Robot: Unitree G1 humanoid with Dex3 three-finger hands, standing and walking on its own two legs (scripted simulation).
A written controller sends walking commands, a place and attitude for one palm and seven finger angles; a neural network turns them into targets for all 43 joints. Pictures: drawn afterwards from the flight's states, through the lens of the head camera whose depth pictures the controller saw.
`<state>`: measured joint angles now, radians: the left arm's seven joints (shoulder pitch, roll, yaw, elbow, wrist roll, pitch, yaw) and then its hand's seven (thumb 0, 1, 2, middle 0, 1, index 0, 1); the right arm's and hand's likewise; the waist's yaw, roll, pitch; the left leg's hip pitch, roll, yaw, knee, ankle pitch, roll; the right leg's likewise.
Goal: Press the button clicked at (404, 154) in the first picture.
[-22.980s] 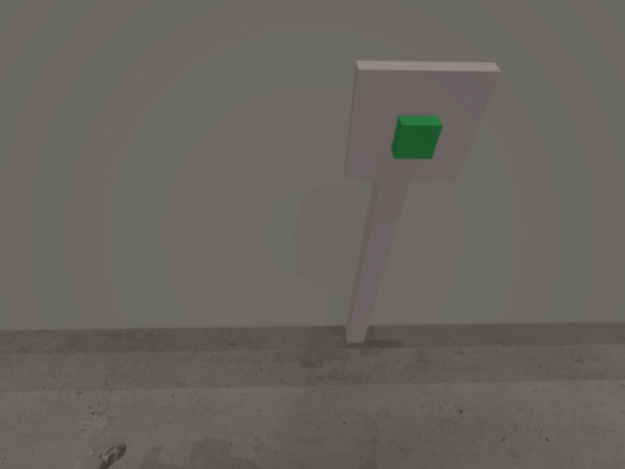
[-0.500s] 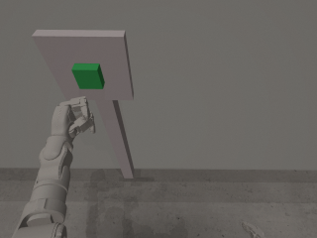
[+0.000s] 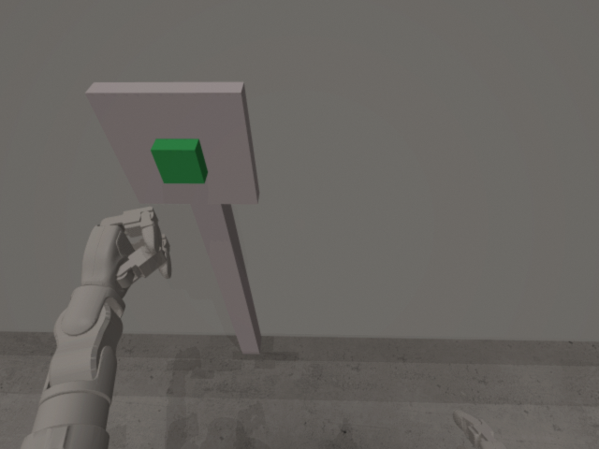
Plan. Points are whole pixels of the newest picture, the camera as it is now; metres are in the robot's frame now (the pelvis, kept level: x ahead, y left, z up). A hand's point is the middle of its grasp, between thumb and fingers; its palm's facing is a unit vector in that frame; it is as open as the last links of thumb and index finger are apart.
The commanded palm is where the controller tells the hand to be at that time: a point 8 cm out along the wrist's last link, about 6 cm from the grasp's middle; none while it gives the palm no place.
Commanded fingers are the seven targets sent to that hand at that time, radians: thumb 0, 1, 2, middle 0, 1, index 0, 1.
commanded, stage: draw the hand back to the body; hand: left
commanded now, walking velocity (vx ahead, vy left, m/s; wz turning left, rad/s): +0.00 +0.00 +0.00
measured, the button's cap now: (181, 160) +0.51 +0.20 +0.12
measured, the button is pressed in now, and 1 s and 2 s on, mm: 0 0 0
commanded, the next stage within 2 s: step back with the hand held close in 1.22 s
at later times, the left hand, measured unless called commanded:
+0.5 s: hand (85, 328) +0.22 +0.22 +0.14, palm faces +0.31 -0.92 -0.26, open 3.1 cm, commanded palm +0.18 +0.27 +0.16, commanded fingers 0.00 0.90 0.90 -1.30 -1.50 -1.30 -1.50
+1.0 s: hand (2, 373) +0.16 +0.25 +0.18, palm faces +0.43 -0.81 -0.41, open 3.1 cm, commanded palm +0.11 +0.29 +0.19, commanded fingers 0.00 0.90 0.90 -1.30 -1.50 -1.30 -1.50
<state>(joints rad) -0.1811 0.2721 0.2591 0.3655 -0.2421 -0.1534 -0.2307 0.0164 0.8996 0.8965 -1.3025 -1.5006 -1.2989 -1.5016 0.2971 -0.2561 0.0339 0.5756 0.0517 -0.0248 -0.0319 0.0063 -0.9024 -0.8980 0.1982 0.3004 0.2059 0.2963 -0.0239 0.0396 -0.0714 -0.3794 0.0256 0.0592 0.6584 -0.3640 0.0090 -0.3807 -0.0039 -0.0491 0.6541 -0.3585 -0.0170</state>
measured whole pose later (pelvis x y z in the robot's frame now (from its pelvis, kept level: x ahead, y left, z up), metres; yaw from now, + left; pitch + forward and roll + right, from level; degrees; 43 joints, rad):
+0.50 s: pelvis -0.02 +0.00 +0.02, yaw +2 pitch -4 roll +0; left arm 0.23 0.28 0.17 -0.16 -0.08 -0.06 0.06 0.02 0.90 0.90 -1.31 -1.50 -1.30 -1.50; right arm 0.17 -0.24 0.06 0.61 0.01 -0.10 -0.08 0.01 -0.90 -0.90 0.20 0.30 0.21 0.30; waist 0.05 0.05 0.03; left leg -0.14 0.01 0.04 0.45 -0.24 0.01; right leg -0.13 -0.01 -0.07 0.43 -0.24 -0.02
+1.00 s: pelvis +0.00 +0.01 +0.02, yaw +1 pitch -5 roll -1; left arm 0.57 0.33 0.29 -0.48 -0.05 -0.10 0.10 0.01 0.89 0.90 -1.31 -1.50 -1.31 -1.50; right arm 0.20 -0.23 0.02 0.63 0.00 -0.09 -0.07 0.01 -0.90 -0.90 0.20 0.30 0.21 0.30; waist 0.07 0.07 0.02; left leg -0.06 0.01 0.04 0.40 -0.25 0.01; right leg -0.04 0.00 -0.07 0.36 -0.23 -0.01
